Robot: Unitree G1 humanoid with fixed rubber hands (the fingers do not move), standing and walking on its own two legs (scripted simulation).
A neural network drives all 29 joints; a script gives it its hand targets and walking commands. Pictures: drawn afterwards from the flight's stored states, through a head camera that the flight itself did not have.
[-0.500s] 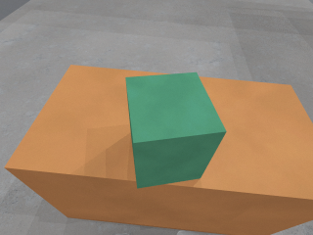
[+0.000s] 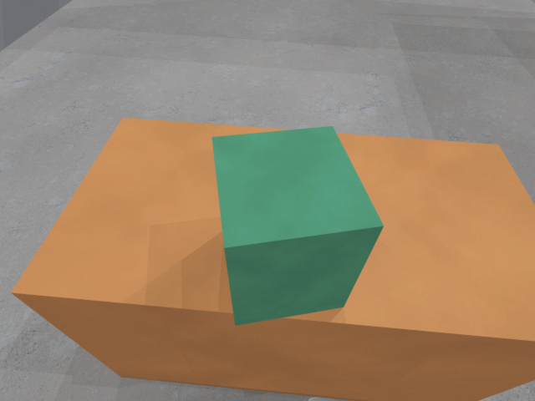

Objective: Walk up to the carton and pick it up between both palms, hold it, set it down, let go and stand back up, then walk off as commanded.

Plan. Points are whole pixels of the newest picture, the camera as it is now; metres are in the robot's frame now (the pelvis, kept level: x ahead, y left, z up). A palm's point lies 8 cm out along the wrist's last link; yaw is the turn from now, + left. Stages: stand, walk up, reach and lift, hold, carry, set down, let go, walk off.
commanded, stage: walk up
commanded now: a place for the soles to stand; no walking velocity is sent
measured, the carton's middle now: (282, 228) +0.39 -0.01 +0.02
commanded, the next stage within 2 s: reach and lift in 0.22 s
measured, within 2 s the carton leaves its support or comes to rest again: neither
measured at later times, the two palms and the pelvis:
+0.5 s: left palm (95, 361) +0.20 +0.27 -0.07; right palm out of the picture +0.13 -0.31 -0.10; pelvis -0.01 -0.01 +0.00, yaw -1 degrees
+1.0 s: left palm out of the picture +0.14 +0.25 -0.05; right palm out of the picture +0.13 -0.31 -0.05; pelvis -0.01 -0.02 +0.02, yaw -1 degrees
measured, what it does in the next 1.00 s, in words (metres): stands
